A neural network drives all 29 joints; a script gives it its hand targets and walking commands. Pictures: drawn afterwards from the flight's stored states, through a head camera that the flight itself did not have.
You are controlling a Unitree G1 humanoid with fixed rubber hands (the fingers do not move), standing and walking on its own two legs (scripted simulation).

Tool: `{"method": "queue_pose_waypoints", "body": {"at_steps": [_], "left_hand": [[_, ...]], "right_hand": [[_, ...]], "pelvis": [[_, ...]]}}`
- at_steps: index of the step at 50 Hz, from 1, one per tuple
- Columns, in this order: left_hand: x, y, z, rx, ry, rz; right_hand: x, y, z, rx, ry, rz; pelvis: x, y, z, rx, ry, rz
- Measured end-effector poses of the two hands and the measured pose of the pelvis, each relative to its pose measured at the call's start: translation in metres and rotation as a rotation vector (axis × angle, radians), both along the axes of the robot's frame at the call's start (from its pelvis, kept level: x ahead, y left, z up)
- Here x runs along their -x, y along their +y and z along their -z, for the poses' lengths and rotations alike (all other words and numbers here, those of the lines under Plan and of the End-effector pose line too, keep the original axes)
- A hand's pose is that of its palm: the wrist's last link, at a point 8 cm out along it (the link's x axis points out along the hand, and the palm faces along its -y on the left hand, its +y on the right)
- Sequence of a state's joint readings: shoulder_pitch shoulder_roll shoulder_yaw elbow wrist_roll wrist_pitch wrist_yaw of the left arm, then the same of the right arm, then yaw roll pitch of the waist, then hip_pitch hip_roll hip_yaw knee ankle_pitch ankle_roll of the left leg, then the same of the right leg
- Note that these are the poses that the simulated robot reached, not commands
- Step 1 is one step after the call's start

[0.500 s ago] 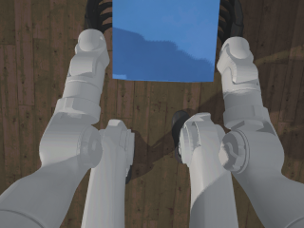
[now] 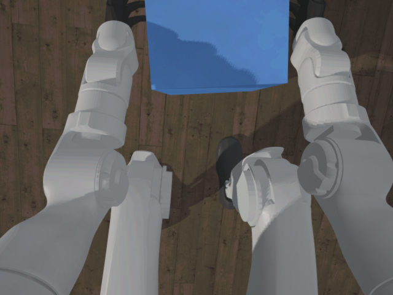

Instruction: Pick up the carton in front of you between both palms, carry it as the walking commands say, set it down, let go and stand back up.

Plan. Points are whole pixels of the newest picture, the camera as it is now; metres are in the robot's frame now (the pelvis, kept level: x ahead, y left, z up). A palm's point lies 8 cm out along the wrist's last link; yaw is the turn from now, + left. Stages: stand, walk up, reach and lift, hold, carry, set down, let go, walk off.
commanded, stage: set down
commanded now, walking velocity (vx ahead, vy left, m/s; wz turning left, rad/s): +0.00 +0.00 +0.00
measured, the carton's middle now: (212, 39) +0.51 -0.07 -0.24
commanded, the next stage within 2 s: none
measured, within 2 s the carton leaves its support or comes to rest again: rests again in 0.22 s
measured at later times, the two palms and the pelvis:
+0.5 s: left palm (124, 18) +0.53 +0.08 -0.17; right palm (309, 27) +0.51 -0.23 -0.16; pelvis +0.00 +0.00 -0.01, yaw -1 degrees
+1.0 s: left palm (97, 31) +0.52 +0.14 -0.20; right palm (316, 45) +0.49 -0.26 -0.20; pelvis +0.00 +0.00 -0.01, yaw +0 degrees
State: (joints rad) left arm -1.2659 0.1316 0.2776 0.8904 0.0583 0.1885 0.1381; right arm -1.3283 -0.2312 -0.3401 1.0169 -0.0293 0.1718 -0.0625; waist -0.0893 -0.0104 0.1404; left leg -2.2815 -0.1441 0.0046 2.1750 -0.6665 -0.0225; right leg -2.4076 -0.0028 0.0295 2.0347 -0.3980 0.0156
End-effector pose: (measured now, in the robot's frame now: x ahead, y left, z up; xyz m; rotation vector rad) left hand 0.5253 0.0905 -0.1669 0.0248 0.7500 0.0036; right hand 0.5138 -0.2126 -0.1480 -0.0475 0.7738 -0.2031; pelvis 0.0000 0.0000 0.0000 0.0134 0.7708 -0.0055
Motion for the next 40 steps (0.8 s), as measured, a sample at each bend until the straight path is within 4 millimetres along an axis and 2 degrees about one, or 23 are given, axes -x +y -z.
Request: {"method": "queue_pose_waypoints", "body": {"at_steps": [18, 36, 40], "left_hand": [[-0.004, -0.006, 0.001, 0.014, -0.01, 0.059], [-0.006, -0.005, 0.004, 0.034, -0.03, 0.108], [-0.004, 0.004, 0.012, -0.021, -0.027, 0.118]], "right_hand": [[0.005, -0.011, 0.014, -0.014, 0.019, -0.007], [0.008, -0.013, 0.018, -0.019, 0.015, -0.003], [0.02, -0.017, 0.033, -0.007, 0.048, 0.019]], "pelvis": [[0.003, -0.001, 0.007, 0.005, -0.054, -0.001], [0.007, -0.002, 0.01, 0.011, -0.093, 0.008], [0.009, -0.001, 0.009, 0.01, -0.116, 0.005]]}}
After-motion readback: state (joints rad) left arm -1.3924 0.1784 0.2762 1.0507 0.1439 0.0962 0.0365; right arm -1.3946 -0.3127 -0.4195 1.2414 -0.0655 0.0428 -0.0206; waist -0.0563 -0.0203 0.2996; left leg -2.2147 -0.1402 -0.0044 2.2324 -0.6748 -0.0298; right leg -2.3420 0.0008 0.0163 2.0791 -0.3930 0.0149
